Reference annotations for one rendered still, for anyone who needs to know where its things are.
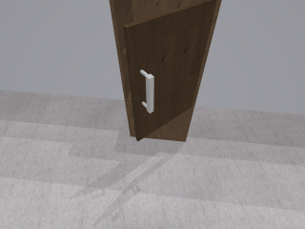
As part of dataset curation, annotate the cupboard door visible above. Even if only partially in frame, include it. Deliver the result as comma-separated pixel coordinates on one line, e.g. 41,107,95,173
123,0,217,141

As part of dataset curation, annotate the handle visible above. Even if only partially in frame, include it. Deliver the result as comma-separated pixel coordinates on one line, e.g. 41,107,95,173
140,70,154,114

